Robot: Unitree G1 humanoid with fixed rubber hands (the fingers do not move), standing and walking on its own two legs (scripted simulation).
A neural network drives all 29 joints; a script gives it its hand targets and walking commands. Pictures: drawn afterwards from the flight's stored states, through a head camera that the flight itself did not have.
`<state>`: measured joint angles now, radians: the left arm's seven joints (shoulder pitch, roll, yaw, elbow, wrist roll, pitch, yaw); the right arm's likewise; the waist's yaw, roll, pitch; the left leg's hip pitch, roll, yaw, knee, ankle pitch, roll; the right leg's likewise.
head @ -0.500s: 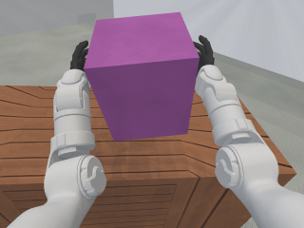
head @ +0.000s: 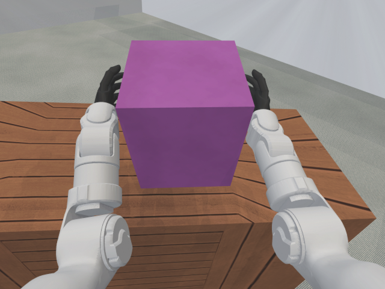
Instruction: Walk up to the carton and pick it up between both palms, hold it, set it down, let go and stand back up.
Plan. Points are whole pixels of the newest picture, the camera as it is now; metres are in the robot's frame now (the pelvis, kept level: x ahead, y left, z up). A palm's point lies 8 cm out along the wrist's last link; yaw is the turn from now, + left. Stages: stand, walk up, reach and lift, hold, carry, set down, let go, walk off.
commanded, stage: set down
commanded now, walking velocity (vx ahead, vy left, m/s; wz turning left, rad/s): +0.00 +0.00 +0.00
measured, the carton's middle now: (184, 118) +0.43 +0.01 +0.18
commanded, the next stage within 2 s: none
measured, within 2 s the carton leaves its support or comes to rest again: neither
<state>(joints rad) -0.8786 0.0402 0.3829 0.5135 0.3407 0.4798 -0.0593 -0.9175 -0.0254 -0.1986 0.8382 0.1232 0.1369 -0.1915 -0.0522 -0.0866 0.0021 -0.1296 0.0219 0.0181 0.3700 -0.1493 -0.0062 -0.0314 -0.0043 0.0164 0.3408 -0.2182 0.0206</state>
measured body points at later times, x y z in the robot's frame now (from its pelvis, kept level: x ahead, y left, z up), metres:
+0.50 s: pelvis +0.01 +0.00 +0.00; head +0.00 +0.03 +0.45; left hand +0.44 +0.16 +0.18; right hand +0.43 -0.14 +0.19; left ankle +0.04 +0.12 -0.75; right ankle -0.01 -0.13 -0.75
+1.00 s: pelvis +0.01 +0.00 +0.00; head +0.01 +0.03 +0.45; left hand +0.45 +0.16 +0.14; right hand +0.43 -0.15 +0.16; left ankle +0.04 +0.12 -0.75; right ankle -0.01 -0.13 -0.75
